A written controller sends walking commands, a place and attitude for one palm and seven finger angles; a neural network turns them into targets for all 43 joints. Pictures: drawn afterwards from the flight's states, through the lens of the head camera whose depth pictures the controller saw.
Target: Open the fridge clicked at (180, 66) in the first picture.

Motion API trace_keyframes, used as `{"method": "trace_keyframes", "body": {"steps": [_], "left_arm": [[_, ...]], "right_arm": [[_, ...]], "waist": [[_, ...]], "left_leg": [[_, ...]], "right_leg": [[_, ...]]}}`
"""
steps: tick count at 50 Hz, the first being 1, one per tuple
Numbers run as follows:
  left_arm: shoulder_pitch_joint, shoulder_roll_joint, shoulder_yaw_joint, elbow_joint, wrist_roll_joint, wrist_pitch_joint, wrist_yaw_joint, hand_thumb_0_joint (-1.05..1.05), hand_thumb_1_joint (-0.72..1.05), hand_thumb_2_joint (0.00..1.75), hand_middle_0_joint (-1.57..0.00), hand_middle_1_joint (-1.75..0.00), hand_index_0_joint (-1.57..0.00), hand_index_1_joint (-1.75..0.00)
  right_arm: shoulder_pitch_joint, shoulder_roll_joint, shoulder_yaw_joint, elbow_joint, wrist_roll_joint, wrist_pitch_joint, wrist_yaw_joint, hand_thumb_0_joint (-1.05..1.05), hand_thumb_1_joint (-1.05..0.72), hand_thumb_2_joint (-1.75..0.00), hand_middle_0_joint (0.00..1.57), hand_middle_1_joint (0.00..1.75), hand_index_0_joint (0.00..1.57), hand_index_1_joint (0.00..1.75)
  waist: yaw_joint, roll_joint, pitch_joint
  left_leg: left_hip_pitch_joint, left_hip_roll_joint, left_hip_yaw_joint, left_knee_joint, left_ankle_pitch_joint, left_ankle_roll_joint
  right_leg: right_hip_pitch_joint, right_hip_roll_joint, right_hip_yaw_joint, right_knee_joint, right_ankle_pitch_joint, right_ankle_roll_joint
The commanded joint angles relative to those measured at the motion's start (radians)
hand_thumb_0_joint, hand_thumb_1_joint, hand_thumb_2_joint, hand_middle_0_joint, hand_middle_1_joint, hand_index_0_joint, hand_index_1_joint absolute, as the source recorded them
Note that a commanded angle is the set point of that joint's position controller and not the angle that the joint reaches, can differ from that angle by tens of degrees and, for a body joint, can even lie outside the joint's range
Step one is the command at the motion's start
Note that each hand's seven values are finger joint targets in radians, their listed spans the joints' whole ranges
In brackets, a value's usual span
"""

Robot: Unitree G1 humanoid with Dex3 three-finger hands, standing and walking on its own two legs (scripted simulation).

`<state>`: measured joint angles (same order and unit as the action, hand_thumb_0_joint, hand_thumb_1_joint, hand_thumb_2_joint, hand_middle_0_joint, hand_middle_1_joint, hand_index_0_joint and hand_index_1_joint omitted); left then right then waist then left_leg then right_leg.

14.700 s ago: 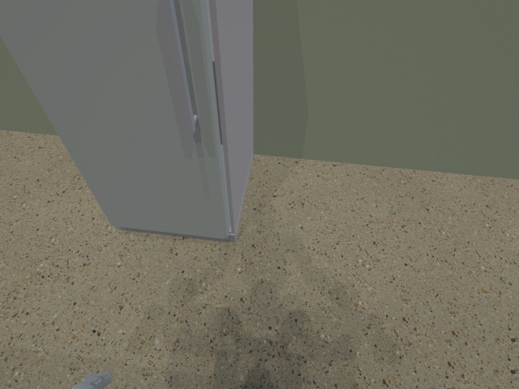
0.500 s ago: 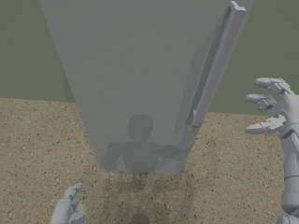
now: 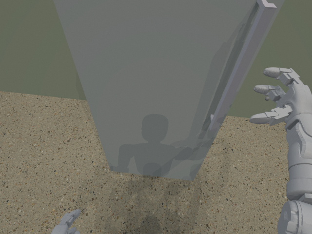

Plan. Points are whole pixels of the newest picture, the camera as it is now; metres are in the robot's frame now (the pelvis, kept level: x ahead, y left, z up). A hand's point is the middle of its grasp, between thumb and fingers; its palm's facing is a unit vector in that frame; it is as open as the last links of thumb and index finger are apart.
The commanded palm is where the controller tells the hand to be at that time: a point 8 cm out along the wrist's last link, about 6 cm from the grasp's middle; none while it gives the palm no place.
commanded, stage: move the hooked fingers beside the handle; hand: right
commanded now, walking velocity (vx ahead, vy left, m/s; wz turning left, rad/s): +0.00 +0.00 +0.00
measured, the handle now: (231, 80) +0.51 -0.16 +0.14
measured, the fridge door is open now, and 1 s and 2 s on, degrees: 0 0 0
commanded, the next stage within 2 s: feel for the door with the fingertips in 1.02 s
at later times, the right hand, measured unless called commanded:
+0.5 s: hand (262, 94) +0.44 -0.22 +0.16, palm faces +0.05 +1.00 -0.01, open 14.0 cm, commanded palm +0.41 -0.27 +0.15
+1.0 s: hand (261, 91) +0.44 -0.22 +0.16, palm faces +0.05 +1.00 -0.01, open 14.0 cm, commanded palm +0.41 -0.27 +0.15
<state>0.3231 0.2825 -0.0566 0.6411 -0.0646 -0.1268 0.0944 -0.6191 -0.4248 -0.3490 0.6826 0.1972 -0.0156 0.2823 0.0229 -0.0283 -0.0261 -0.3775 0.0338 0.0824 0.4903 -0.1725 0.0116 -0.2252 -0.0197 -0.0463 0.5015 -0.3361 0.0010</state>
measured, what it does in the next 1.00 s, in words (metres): stands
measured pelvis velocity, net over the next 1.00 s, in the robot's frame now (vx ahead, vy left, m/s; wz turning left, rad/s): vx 0.00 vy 0.00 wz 0.01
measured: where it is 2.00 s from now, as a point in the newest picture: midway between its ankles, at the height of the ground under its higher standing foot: outside the picture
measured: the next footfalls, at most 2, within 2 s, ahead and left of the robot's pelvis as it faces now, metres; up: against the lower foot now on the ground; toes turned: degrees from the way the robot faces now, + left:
none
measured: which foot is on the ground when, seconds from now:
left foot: down 0.00-1.00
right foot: down 0.00-1.00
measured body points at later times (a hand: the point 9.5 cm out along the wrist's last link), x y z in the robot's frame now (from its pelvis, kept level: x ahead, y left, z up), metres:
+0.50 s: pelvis +0.00 +0.00 +0.00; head +0.03 +0.01 +0.44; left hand +0.06 +0.26 -0.12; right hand +0.43 -0.28 +0.16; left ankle +0.05 +0.12 -0.74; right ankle -0.05 -0.12 -0.74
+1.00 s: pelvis +0.00 +0.00 +0.00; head +0.03 +0.00 +0.44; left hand +0.09 +0.25 -0.11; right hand +0.43 -0.28 +0.16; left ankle +0.05 +0.12 -0.74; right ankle -0.05 -0.12 -0.74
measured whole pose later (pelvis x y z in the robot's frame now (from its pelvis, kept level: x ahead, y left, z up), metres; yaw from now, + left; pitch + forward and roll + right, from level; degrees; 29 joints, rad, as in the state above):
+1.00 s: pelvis +0.00 +0.00 +0.00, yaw +1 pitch +6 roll +0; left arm 0.34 0.28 -0.06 0.62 -0.06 -0.08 0.07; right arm -0.75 -0.46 -0.38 0.90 0.17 -0.13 0.29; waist 0.05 -0.02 -0.05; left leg -0.46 0.03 0.07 0.53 -0.18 0.01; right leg -0.31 -0.02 -0.06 0.56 -0.36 0.00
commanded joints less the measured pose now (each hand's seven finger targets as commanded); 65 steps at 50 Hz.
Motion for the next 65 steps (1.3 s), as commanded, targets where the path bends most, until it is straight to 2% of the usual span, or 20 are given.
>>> {"method": "trace_keyframes", "body": {"steps": [1,7,9,11,13,20,22,24,27,29,34,35,36,40,43,50,56,58,60,65], "left_arm": [[-0.011,0.140,0.058,-0.119,0.003,-0.041,0.006,0.00,0.90,0.90,-0.20,-0.30,-0.20,-0.30],[0.016,0.149,0.057,-0.108,0.006,-0.023,0.001,0.00,0.90,0.90,-0.20,-0.30,-0.20,-0.30],[0.023,0.144,0.058,-0.109,0.009,-0.023,-0.003,0.00,0.90,0.90,-0.20,-0.30,-0.20,-0.30],[0.031,0.146,0.060,-0.113,0.011,-0.020,-0.007,0.00,0.90,0.90,-0.20,-0.30,-0.20,-0.30],[0.043,0.151,0.063,-0.111,0.011,-0.017,-0.007,0.00,0.90,0.90,-0.20,-0.30,-0.20,-0.30],[0.050,0.155,0.067,-0.122,0.008,-0.005,-0.013,0.00,0.90,0.90,-0.20,-0.30,-0.20,-0.30],[0.055,0.161,0.069,-0.118,0.007,-0.002,-0.014,0.00,0.90,0.90,-0.20,-0.30,-0.20,-0.30],[0.051,0.156,0.070,-0.127,0.009,-0.001,-0.016,0.00,0.90,0.90,-0.20,-0.30,-0.20,-0.30],[0.047,0.154,0.072,-0.133,0.010,-0.001,-0.016,0.00,0.90,0.90,-0.20,-0.30,-0.20,-0.30],[0.045,0.149,0.070,-0.129,0.008,-0.002,-0.016,0.00,0.90,0.90,-0.20,-0.30,-0.20,-0.30],[0.046,0.151,0.065,-0.115,0.004,-0.001,-0.011,0.00,0.90,0.90,-0.20,-0.30,-0.20,-0.30],[0.050,0.153,0.067,-0.115,0.006,-0.001,-0.010,0.00,0.90,0.90,-0.20,-0.30,-0.20,-0.30],[0.054,0.156,0.067,-0.110,0.008,-0.001,-0.008,0.00,0.90,0.90,-0.20,-0.30,-0.20,-0.30],[0.059,0.152,0.066,-0.121,0.015,0.000,-0.013,0.00,0.90,0.90,-0.20,-0.30,-0.20,-0.30],[0.049,0.145,0.064,-0.130,0.016,0.003,-0.016,0.00,0.90,0.90,-0.20,-0.30,-0.20,-0.30],[0.043,0.158,0.067,-0.143,0.006,0.024,-0.018,0.00,0.90,0.90,-0.20,-0.30,-0.20,-0.30],[0.042,0.148,0.068,-0.144,0.011,0.019,-0.014,0.00,0.90,0.90,-0.20,-0.30,-0.20,-0.30],[0.048,0.146,0.069,-0.139,0.011,0.013,-0.014,0.00,0.90,0.90,-0.20,-0.30,-0.20,-0.30],[0.051,0.147,0.068,-0.129,0.011,0.012,-0.011,0.00,0.90,0.90,-0.20,-0.30,-0.20,-0.30],[0.048,0.151,0.065,-0.116,0.011,0.015,-0.017,0.00,0.90,0.90,-0.20,-0.30,-0.20,-0.30]], "right_arm": [[-0.480,-0.240,-0.030,-0.162,0.011,-0.072,-0.001,0.00,0.50,-0.30,0.30,1.20,0.30,1.20],[-0.564,-0.302,-0.060,-0.025,-0.019,-0.096,-0.023,0.00,0.50,-0.30,0.30,1.20,0.30,1.20],[-0.609,-0.287,-0.040,-0.023,-0.029,-0.124,-0.023,0.00,0.50,-0.30,0.30,1.20,0.30,1.20],[-0.587,-0.311,-0.058,-0.014,-0.034,-0.149,-0.019,0.00,0.50,-0.30,0.30,1.20,0.30,1.20],[-0.607,-0.345,-0.082,-0.003,-0.029,-0.172,-0.009,0.00,0.50,-0.30,0.30,1.20,0.30,1.20],[-0.560,-0.296,-0.048,0.014,-0.007,-0.164,0.027,0.00,0.50,-0.30,0.30,1.20,0.30,1.20],[-0.558,-0.342,-0.089,0.021,-0.008,-0.161,0.023,0.00,0.50,-0.30,0.30,1.20,0.30,1.20],[-0.583,-0.313,-0.067,-0.027,-0.003,-0.166,0.020,0.00,0.50,-0.30,0.30,1.20,0.30,1.20],[-0.553,-0.341,-0.094,-0.083,0.002,-0.179,0.017,0.00,0.50,-0.30,0.30,1.20,0.30,1.20],[-0.570,-0.289,-0.050,-0.076,0.001,-0.174,0.019,0.00,0.50,-0.30,0.30,1.20,0.30,1.20],[-0.603,-0.243,-0.004,0.000,-0.008,-0.139,0.007,0.00,0.50,-0.30,0.30,1.20,0.30,1.20],[-0.618,-0.229,0.008,0.003,-0.005,-0.138,0.004,0.00,0.50,-0.30,0.30,1.20,0.30,1.20],[-0.611,-0.279,-0.037,0.028,-0.010,-0.136,-0.004,0.00,0.50,-0.30,0.30,1.20,0.30,1.20],[-0.635,-0.304,-0.053,-0.006,-0.015,-0.169,-0.015,0.00,0.50,-0.30,0.30,1.20,0.30,1.20],[-0.617,-0.338,-0.080,-0.045,-0.026,-0.195,-0.015,0.00,0.50,-0.30,0.30,1.20,0.30,1.20],[-0.498,-0.309,-0.073,0.052,-0.005,-0.131,0.020,0.00,0.50,-0.30,0.30,1.20,0.30,1.20],[-0.641,-0.305,-0.041,-0.107,0.001,-0.170,0.025,0.00,0.50,-0.30,0.30,1.20,0.30,1.20],[-0.622,-0.273,-0.030,-0.110,0.014,-0.181,0.025,0.00,0.50,-0.30,0.30,1.20,0.30,1.20],[-0.629,-0.246,-0.011,-0.087,0.024,-0.176,0.024,0.00,0.50,-0.30,0.30,1.20,0.30,1.20],[-0.584,-0.241,-0.011,0.022,-0.002,-0.126,0.001,0.00,0.50,-0.30,0.30,1.20,0.30,1.20]], "waist": [[0.017,-0.003,-0.287],[0.029,0.044,-0.271],[0.029,-0.021,-0.299],[0.018,-0.032,-0.339],[0.019,0.005,-0.355],[0.023,-0.011,-0.330],[0.023,0.010,-0.317],[0.025,-0.013,-0.344],[0.013,-0.029,-0.382],[0.027,-0.032,-0.351],[0.052,-0.025,-0.261],[0.060,-0.004,-0.269],[0.047,0.004,-0.279],[0.036,0.016,-0.366],[0.016,-0.043,-0.415],[0.019,0.043,-0.300],[0.039,-0.061,-0.376],[0.041,-0.035,-0.403],[0.051,-0.017,-0.373],[0.041,-0.020,-0.295]], "left_leg": [[0.266,-0.015,-0.043,0.000,0.253,0.020],[0.256,-0.010,-0.056,0.005,0.201,0.014],[0.245,-0.010,-0.059,0.012,0.208,0.019],[0.272,-0.011,-0.063,0.026,0.236,0.022],[0.282,-0.013,-0.065,0.029,0.246,0.020],[0.257,-0.017,-0.057,0.033,0.255,0.022],[0.246,-0.020,-0.058,0.031,0.236,0.020],[0.255,-0.019,-0.061,0.032,0.236,0.020],[0.283,-0.021,-0.065,0.042,0.281,0.021],[0.248,-0.023,-0.060,0.032,0.252,0.020],[0.173,-0.023,-0.046,0.012,0.158,0.021],[0.174,-0.022,-0.046,0.012,0.153,0.019],[0.189,-0.020,-0.050,0.017,0.152,0.020],[0.250,-0.018,-0.060,0.040,0.228,0.019],[0.291,-0.018,-0.068,0.061,0.308,0.022],[0.260,-0.016,-0.060,0.044,0.268,0.018],[0.242,-0.022,-0.066,0.046,0.265,0.022],[0.252,-0.026,-0.062,0.050,0.284,0.022],[0.238,-0.025,-0.054,0.045,0.270,0.022],[0.202,-0.016,-0.048,0.038,0.201,0.023]], "right_leg": [[-0.059,0.014,0.034,-0.067,0.302,-0.019],[-0.130,0.018,0.032,-0.062,0.229,-0.025],[-0.112,0.020,0.029,-0.054,0.239,-0.023],[-0.114,0.020,0.028,-0.044,0.265,-0.023],[-0.122,0.018,0.030,-0.041,0.263,-0.024],[-0.135,0.015,0.027,-0.037,0.277,-0.025],[-0.146,0.013,0.030,-0.038,0.253,-0.025],[-0.133,0.016,0.028,-0.037,0.252,-0.026],[-0.112,0.014,0.025,-0.029,0.301,-0.025],[-0.107,0.013,0.027,-0.033,0.276,-0.025],[-0.128,0.013,0.041,-0.045,0.197,-0.022],[-0.125,0.012,0.038,-0.040,0.193,-0.026],[-0.142,0.014,0.042,-0.039,0.189,-0.024],[-0.131,0.014,0.036,-0.022,0.251,-0.026],[-0.117,0.017,0.032,-0.015,0.324,-0.021],[-0.179,0.010,0.021,-0.026,0.259,-0.027],[-0.106,0.013,0.033,-0.009,0.283,-0.024],[-0.089,0.012,0.037,-0.005,0.307,-0.022],[-0.099,0.011,0.039,-0.007,0.295,-0.023],[-0.158,0.016,0.039,-0.020,0.225,-0.022]]}}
